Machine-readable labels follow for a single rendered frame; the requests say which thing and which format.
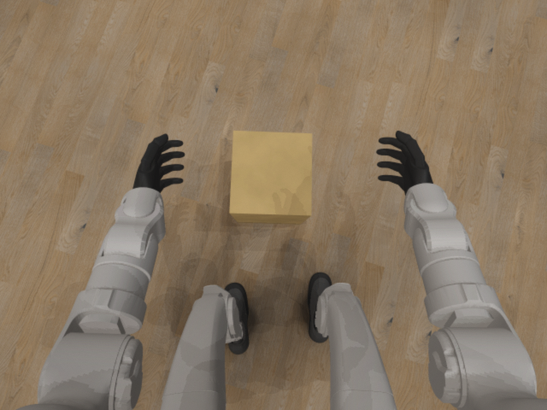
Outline right robot upper arm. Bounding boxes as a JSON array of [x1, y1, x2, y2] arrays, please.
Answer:
[[428, 327, 547, 410]]

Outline left robot upper arm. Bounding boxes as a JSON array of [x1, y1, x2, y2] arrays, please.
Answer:
[[15, 332, 143, 410]]

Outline left robot foot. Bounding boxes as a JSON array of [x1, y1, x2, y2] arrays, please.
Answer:
[[225, 283, 249, 354]]

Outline left robot forearm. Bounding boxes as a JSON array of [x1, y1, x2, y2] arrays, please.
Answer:
[[38, 187, 166, 403]]

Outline left robot hand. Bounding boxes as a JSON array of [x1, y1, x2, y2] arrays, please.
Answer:
[[133, 134, 185, 193]]

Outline right robot hand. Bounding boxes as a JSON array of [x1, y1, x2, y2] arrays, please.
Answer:
[[376, 131, 433, 196]]

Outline right robot forearm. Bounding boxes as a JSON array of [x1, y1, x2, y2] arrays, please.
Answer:
[[404, 183, 537, 394]]

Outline carton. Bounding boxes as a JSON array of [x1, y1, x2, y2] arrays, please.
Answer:
[[229, 131, 312, 225]]

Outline right robot shin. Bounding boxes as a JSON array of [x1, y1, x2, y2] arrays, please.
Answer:
[[315, 283, 361, 334]]

